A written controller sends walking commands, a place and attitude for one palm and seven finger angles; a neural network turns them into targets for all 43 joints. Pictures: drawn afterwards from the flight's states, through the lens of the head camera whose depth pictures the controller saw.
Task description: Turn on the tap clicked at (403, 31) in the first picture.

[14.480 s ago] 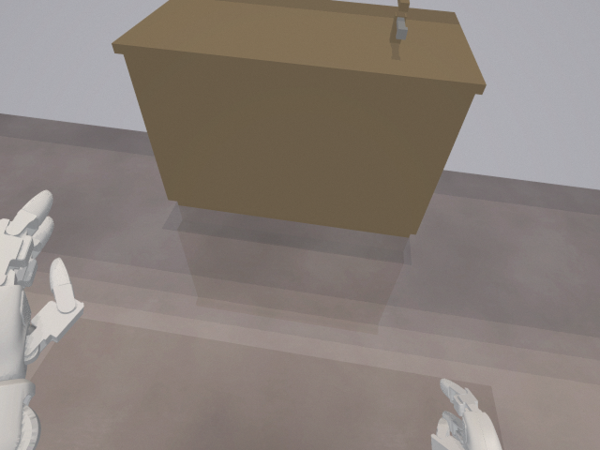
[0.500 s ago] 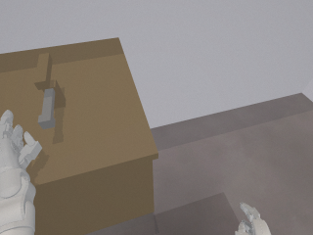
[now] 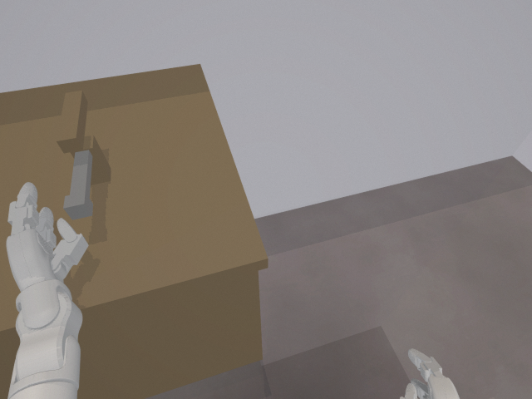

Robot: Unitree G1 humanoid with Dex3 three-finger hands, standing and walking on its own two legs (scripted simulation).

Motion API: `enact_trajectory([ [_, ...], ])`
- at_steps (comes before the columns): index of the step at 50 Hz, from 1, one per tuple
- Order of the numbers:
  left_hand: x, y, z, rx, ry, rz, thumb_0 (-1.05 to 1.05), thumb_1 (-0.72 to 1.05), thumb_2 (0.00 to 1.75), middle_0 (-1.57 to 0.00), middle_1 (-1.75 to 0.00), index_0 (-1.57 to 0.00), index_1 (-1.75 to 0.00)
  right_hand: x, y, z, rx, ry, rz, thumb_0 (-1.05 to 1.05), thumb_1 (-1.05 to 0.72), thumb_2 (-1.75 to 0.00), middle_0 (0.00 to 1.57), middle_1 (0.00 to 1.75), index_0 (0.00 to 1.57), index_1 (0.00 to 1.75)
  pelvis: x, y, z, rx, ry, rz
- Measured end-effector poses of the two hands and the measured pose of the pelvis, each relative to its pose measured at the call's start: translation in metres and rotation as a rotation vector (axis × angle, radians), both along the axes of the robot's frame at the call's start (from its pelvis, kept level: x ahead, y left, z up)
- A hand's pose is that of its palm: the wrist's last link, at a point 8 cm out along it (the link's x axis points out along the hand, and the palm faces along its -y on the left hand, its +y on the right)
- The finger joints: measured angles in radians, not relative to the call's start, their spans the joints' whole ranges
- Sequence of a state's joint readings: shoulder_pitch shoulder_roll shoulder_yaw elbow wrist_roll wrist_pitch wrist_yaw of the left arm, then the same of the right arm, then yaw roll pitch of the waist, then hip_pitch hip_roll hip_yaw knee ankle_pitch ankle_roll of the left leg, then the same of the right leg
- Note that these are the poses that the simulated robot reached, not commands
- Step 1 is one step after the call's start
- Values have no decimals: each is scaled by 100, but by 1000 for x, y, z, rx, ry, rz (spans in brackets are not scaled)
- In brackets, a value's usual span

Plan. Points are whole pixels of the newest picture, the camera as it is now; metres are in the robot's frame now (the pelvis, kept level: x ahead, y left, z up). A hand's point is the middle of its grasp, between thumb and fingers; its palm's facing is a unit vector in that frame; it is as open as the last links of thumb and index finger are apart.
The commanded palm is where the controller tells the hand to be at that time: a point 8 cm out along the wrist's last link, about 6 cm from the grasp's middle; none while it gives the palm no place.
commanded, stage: push the lever round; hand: left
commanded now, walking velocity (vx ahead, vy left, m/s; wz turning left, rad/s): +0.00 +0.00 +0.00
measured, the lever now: (78, 206) +0.35 +0.31 +0.11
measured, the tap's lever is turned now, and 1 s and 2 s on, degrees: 0 15 49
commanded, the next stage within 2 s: none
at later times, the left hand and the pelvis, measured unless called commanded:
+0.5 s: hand (115, 232) +0.32 +0.25 +0.09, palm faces +0.66 -0.75 -0.06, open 7.7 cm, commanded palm +0.27 +0.27 +0.09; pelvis +0.00 +0.00 +0.00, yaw +1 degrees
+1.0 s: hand (143, 222) +0.33 +0.21 +0.10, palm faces +0.74 -0.67 -0.07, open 7.8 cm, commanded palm +0.29 +0.24 +0.09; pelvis +0.00 -0.01 +0.00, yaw +1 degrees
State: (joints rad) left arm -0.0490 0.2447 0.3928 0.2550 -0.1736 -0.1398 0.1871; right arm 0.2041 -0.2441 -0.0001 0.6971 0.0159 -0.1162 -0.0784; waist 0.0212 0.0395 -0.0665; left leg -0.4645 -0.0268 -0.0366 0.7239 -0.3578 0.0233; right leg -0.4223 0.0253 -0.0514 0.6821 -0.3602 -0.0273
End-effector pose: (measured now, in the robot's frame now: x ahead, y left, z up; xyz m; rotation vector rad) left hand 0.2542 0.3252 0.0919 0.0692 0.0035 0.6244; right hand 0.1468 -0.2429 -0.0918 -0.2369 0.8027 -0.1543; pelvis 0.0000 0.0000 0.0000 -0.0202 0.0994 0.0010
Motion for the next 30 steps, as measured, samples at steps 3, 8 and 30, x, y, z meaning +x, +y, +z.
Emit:
enact_trajectory([
  [3,2,-6,-1,-5,-3,7,1,90,90,-15,-15,-15,-15,1,1,-1,4,1,3,1,-91,-90,20,30,20,30,0,0,0,1,0,1],
  [8,4,-17,-2,-9,0,34,0,91,91,-15,-15,-15,-15,4,3,-1,9,4,15,1,-91,-90,20,30,20,30,0,0,0,3,-1,4],
  [30,18,-64,2,-7,5,108,2,92,91,-15,-15,-15,-15,18,5,-1,25,20,36,1,-91,-90,20,30,20,30,-1,-6,0,9,-16,8],
])
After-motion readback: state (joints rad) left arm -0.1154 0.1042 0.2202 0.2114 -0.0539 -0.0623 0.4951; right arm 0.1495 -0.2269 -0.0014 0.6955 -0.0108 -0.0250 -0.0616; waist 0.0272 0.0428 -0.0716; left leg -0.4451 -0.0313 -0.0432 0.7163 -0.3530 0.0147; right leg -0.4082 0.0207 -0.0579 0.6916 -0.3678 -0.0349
